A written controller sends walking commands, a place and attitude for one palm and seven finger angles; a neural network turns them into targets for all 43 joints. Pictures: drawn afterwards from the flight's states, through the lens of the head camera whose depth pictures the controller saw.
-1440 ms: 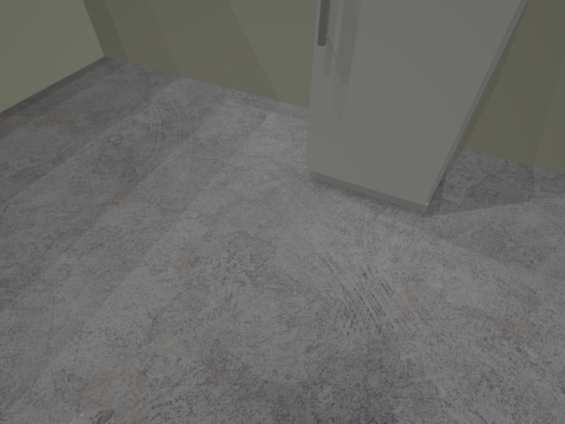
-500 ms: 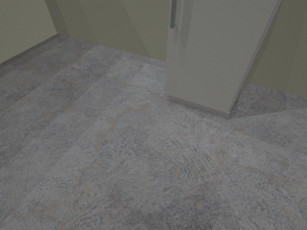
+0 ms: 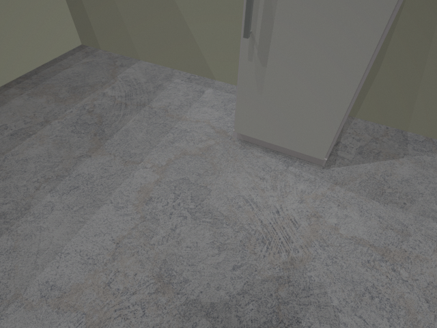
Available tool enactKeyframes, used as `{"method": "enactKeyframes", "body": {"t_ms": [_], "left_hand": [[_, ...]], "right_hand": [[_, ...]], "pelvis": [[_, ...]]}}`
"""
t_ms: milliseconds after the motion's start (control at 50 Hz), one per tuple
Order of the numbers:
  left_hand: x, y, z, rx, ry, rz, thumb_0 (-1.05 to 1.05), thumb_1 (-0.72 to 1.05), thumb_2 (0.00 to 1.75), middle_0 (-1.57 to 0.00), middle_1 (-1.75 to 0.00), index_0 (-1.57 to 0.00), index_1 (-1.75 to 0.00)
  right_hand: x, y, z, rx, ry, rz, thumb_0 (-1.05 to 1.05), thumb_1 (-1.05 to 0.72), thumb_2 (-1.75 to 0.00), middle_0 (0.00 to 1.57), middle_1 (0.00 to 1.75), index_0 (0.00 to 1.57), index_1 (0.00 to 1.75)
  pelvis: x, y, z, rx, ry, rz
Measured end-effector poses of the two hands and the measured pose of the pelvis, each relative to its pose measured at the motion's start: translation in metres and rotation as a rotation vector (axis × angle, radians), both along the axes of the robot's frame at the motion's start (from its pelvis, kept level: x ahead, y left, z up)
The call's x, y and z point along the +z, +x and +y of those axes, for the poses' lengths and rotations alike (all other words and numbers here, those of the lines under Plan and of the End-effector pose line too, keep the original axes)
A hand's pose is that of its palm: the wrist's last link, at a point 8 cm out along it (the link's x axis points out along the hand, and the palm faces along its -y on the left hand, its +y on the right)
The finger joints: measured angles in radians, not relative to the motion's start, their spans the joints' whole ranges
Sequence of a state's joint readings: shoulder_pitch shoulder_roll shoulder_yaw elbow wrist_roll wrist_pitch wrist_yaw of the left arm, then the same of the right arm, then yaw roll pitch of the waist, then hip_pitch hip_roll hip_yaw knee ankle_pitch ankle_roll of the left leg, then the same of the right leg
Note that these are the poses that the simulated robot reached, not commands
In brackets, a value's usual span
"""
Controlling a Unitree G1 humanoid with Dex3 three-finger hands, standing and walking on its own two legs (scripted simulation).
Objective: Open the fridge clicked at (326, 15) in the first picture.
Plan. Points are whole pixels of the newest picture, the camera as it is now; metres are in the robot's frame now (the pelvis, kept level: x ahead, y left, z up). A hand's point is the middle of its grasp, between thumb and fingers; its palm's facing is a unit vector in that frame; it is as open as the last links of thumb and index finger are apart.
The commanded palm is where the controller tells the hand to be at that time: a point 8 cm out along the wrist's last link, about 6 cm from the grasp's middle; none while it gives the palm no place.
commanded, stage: walk to a spot facing it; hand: left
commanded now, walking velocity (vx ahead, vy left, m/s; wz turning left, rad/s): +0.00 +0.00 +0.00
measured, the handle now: out of the picture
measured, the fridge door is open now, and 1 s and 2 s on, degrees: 0 0 0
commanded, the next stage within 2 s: turn to face it in 1.30 s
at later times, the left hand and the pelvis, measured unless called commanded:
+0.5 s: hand out of the picture +0.03 +0.22 -0.19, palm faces +0.05 -0.99 -0.15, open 7.4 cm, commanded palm none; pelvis +0.08 +0.04 -0.01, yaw +4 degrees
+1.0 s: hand (149, 242) +0.35 +0.20 -0.18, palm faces +0.19 -0.96 -0.20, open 7.2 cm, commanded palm none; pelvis +0.30 +0.01 -0.02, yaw +10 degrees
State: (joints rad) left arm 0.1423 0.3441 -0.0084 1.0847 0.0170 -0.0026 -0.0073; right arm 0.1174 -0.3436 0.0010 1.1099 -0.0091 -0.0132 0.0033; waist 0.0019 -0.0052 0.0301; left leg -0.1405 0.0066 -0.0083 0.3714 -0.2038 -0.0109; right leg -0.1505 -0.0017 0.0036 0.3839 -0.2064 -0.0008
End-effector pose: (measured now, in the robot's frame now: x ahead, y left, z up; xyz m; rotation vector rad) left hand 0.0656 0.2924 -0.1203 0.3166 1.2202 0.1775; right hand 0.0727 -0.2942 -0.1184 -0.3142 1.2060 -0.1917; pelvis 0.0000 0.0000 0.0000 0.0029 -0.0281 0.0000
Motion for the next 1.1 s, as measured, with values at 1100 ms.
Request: {"method": "enactKeyframes", "body": {"t_ms": [1100], "left_hand": [[-0.034, 0.252, -0.029, 0.271, -0.142, 0.009, -0.01, 0.95, 0.90, -0.20, -0.30, -0.20, -0.30]], "right_hand": [[-0.017, 0.367, 0.090, 0.103, 0.120, -0.030, 0.00, -0.92, -0.90, 0.19, 0.30, 0.20, 0.29]], "pelvis": [[-0.010, 0.341, 0.026, 0.200, -0.044, 0.014]]}}
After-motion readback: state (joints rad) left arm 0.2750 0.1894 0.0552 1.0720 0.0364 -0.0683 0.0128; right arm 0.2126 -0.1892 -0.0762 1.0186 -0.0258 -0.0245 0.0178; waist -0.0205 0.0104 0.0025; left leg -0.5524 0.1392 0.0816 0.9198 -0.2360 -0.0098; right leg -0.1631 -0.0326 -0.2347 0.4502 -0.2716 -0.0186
